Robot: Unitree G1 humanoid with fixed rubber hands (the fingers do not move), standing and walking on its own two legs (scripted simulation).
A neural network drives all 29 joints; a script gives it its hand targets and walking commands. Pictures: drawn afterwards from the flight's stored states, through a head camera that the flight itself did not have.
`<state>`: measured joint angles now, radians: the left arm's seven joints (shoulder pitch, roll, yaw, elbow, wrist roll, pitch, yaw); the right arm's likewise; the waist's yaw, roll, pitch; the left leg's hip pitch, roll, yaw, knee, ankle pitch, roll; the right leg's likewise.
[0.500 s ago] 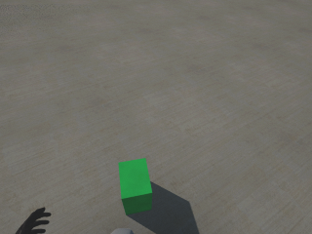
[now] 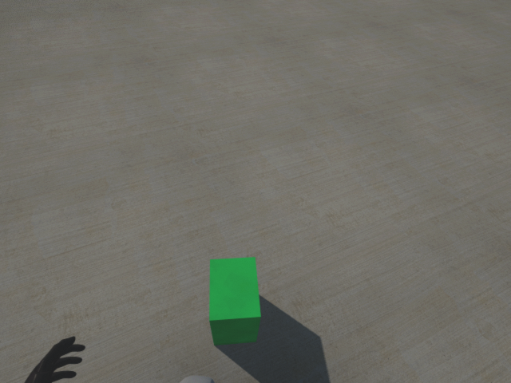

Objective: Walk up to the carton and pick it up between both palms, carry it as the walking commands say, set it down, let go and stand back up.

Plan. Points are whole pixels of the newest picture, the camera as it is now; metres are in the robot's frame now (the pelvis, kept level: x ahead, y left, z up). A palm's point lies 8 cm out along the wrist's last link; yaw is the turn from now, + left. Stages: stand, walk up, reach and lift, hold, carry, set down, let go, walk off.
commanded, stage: walk up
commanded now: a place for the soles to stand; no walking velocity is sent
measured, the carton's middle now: (234, 302) +0.47 +0.06 -0.62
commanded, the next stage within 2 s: none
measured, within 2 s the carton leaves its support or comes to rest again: neither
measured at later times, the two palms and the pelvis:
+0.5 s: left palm out of the picture +0.13 +0.34 -0.08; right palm out of the picture +0.11 -0.32 -0.09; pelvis +0.02 +0.01 +0.00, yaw +4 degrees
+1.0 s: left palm out of the picture +0.13 +0.34 -0.08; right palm out of the picture +0.14 -0.32 -0.09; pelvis +0.03 +0.00 +0.00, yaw +6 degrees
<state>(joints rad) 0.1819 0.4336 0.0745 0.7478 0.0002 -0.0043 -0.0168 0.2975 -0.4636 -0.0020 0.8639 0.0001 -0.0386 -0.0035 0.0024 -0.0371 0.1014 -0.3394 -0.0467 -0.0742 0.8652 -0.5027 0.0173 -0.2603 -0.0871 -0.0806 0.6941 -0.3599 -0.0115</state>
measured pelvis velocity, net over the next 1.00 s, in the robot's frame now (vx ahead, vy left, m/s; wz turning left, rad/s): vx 0.03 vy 0.00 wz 0.11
